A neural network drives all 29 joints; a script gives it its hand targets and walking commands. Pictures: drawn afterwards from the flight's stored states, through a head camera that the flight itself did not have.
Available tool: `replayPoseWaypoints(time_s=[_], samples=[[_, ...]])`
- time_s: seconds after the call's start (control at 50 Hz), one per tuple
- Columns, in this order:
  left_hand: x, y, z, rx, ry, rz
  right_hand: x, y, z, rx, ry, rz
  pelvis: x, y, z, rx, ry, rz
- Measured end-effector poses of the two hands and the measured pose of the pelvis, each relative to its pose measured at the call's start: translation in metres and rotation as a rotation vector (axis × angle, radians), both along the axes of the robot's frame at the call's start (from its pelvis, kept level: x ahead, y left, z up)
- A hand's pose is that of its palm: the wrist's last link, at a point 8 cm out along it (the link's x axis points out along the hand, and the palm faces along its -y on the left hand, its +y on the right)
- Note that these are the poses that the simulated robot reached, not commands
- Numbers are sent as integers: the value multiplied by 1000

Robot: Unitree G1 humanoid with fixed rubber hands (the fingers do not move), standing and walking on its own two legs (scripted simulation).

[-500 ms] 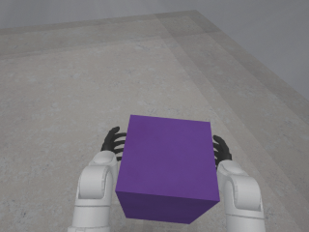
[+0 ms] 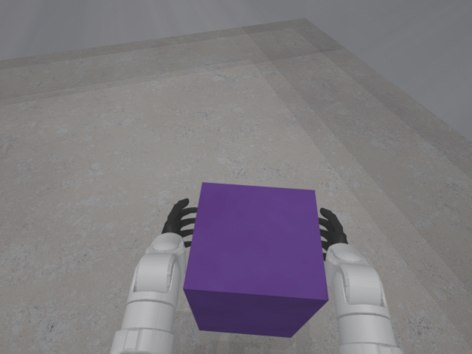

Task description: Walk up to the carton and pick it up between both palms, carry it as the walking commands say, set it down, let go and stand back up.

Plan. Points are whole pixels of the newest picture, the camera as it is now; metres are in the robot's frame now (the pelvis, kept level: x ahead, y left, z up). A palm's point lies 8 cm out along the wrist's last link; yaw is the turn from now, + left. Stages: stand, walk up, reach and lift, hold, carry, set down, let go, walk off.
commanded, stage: hold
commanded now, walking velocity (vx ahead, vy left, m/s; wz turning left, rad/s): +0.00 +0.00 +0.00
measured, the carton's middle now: (250, 267) +0.27 +0.00 -0.04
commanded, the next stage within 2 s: set down in 0.28 s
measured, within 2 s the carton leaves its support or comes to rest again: neither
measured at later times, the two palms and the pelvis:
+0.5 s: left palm (166, 242) +0.28 +0.15 +0.02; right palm (325, 249) +0.28 -0.13 +0.01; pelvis +0.00 +0.00 +0.00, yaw +1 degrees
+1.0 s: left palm (173, 254) +0.30 +0.16 -0.07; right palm (311, 259) +0.30 -0.13 -0.07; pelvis -0.01 +0.01 -0.02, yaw +2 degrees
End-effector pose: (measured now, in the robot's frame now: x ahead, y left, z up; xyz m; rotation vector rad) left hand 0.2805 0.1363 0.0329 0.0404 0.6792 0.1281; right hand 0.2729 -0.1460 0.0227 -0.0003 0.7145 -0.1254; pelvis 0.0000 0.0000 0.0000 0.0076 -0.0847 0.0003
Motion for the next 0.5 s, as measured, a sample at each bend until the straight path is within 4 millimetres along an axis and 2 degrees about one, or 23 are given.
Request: replayPoseWaypoints(time_s=[0.3, 0.5], samples=[[12, 9, 10, -24, -21, 21, 16, 9, 12, 11, -22, 9, -2, 2, 0, -2, -16, 15], [3, 14, -13, -14, 48, 19, 9, 13, -12, -12, 47, 47, -3, 3, 0, -2, -21, 18]])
